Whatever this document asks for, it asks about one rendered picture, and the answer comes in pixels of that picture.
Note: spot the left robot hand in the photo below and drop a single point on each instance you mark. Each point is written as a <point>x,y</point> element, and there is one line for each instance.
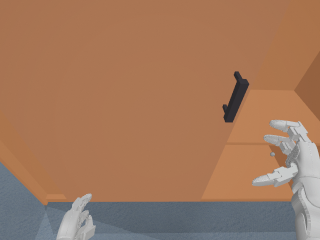
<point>70,226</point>

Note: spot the right robot hand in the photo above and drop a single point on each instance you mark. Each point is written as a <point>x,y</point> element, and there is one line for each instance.
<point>303,153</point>

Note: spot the right robot forearm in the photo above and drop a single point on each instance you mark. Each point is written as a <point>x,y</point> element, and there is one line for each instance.
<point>306,204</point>

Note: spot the wardrobe door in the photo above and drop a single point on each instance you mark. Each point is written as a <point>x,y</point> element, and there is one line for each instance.
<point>12,140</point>
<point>123,99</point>

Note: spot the handle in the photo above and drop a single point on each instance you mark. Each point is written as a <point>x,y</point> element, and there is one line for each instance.
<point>237,96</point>

